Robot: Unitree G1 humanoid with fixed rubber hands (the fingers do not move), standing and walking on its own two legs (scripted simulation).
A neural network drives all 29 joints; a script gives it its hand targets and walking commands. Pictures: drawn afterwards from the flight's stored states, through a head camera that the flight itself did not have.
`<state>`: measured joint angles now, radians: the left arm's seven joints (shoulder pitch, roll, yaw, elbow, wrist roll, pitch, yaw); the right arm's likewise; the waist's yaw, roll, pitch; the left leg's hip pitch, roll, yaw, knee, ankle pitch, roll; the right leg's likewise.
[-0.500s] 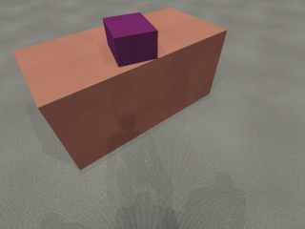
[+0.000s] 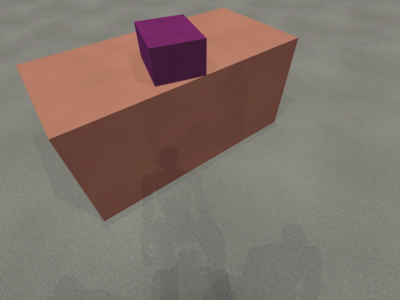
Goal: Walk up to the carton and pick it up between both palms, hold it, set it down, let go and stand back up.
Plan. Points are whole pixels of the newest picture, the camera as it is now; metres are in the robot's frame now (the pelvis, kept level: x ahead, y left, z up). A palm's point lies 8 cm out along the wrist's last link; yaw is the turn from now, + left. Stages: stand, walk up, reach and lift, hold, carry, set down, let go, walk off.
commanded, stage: stand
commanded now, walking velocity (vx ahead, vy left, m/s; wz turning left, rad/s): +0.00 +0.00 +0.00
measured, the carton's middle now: (169, 48) +1.18 +0.17 -0.04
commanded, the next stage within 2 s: walk up in 0.74 s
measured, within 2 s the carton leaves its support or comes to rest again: neither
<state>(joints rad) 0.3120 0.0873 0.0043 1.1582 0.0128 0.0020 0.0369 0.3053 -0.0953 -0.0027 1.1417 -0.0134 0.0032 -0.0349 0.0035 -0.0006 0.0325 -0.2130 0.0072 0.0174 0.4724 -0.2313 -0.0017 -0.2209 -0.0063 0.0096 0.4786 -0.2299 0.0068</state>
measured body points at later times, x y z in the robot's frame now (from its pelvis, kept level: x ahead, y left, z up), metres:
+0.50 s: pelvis +0.01 +0.00 +0.00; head +0.01 +0.00 +0.45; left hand -0.02 +0.20 -0.16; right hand -0.02 -0.19 -0.17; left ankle +0.01 +0.12 -0.74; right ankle +0.02 -0.12 -0.74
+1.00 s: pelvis +0.01 +0.00 +0.00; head +0.03 +0.00 +0.44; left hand +0.00 +0.22 -0.16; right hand +0.00 -0.20 -0.16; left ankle +0.01 +0.12 -0.73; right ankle +0.02 -0.12 -0.74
